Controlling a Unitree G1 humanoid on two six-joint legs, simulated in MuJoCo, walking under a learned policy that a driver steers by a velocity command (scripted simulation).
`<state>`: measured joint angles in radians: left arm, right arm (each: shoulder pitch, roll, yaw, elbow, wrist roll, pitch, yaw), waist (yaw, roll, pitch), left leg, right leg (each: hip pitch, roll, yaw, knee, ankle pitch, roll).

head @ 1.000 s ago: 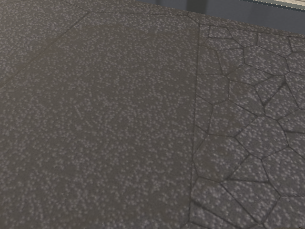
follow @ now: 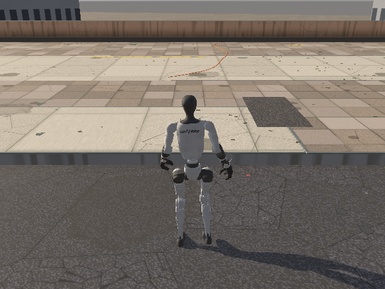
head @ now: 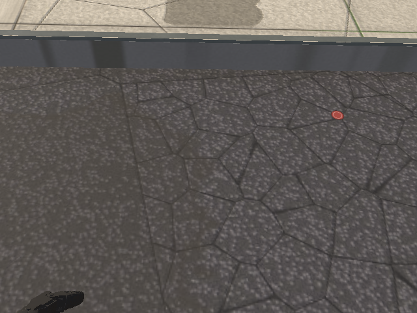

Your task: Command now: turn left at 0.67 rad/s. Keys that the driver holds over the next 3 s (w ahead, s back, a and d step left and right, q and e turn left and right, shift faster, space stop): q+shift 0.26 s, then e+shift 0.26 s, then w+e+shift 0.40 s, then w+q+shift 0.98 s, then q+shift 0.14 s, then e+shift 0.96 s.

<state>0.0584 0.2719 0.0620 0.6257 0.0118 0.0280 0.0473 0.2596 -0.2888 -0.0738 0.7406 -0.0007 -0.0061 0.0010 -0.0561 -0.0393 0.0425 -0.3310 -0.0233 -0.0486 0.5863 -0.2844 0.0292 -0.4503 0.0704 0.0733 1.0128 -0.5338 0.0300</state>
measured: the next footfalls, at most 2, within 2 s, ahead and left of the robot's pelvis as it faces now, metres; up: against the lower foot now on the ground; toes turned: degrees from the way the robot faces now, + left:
right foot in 0.30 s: +0.10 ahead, -0.11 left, +0.00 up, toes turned +24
left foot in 0.60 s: +0.01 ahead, +0.11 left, +0.00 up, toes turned +3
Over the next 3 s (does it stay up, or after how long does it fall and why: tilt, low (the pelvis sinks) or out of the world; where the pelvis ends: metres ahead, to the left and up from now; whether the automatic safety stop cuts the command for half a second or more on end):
stays up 1.25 -0.05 0.01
